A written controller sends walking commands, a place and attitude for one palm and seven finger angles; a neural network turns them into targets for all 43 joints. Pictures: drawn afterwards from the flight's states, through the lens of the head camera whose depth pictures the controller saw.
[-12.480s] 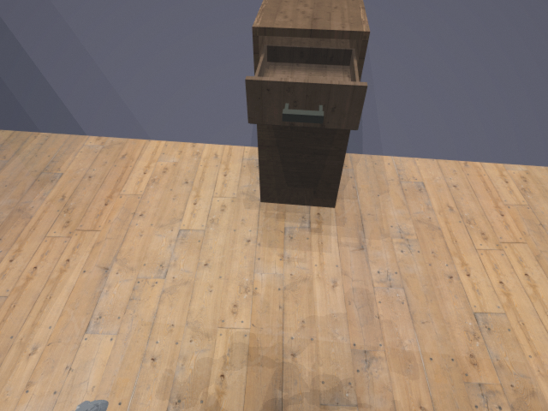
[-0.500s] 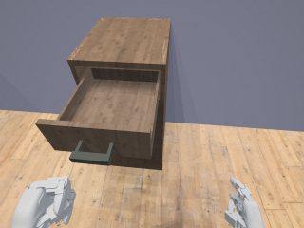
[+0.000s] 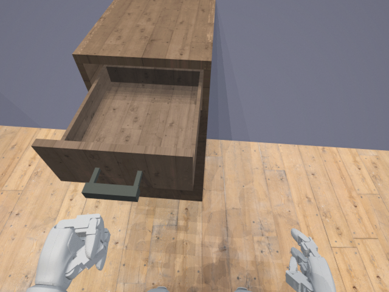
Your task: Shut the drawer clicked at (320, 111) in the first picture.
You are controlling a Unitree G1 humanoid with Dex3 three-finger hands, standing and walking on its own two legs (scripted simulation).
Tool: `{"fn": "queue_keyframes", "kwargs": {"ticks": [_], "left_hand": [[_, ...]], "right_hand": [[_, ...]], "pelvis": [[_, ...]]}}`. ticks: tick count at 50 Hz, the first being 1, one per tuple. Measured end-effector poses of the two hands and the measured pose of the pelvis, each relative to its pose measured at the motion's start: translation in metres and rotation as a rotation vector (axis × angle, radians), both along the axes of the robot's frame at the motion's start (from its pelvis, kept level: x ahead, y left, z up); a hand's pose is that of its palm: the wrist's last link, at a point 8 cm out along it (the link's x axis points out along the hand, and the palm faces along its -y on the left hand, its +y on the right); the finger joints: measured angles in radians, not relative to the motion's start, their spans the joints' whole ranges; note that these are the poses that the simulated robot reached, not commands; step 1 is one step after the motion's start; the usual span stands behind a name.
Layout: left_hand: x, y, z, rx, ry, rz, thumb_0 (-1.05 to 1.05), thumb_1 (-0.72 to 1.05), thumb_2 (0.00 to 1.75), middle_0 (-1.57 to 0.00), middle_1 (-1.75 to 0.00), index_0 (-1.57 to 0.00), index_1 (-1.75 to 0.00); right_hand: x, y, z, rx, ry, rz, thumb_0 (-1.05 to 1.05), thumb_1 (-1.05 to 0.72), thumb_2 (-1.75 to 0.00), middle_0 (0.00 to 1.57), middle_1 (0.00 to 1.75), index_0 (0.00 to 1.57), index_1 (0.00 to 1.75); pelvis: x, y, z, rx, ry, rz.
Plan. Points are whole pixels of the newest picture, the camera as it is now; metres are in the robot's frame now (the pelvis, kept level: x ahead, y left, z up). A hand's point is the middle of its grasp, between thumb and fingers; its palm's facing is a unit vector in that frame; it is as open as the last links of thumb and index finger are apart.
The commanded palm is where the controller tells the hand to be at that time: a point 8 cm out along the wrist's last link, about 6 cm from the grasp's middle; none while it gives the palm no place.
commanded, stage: bring the fist close to the handle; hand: left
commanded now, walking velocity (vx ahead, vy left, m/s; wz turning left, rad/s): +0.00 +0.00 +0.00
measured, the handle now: (114, 182) +0.33 +0.20 +0.03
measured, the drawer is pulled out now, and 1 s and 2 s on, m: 0.29 0.29 0.20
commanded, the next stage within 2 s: push the drawer shut in 0.86 s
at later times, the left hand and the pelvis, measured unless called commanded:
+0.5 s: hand (121, 232) +0.23 +0.16 +0.02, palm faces -0.04 -1.00 -0.05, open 3.3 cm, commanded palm +0.21 +0.22 +0.03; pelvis -0.01 +0.00 -0.03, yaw +0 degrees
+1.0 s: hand (118, 235) +0.22 +0.16 +0.02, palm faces -0.03 -1.00 -0.06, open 3.3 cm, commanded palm +0.21 +0.22 +0.03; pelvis +0.00 +0.00 -0.03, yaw +0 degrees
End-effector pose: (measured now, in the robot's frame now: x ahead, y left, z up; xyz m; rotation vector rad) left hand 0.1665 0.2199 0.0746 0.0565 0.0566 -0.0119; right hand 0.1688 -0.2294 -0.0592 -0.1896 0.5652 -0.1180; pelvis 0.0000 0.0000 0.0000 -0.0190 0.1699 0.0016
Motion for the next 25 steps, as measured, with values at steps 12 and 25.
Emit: {"fn": "queue_keyframes", "kwargs": {"ticks": [12, 25], "left_hand": [[0.025, -0.004, -0.027, -0.001, -0.009, -0.021, 0.02, 0.90, 0.90, -1.40, -1.60, -1.40, -1.60], [0.045, -0.008, -0.052, -0.003, -0.002, -0.024, 0.02, 0.90, 0.90, -1.40, -1.60, -1.40, -1.60]], "right_hand": [[-0.010, -0.001, -0.022, -0.022, 0.073, -0.003, 0.02, -0.90, -0.90, 0.20, 0.30, 0.20, 0.30], [-0.012, -0.008, -0.040, -0.032, 0.122, -0.007, 0.02, -0.90, -0.90, 0.20, 0.30, 0.20, 0.30]], "pelvis": [[-0.004, 0.003, -0.016, -0.003, 0.058, -0.003], [-0.005, 0.000, -0.029, 0.000, 0.112, -0.007]]}}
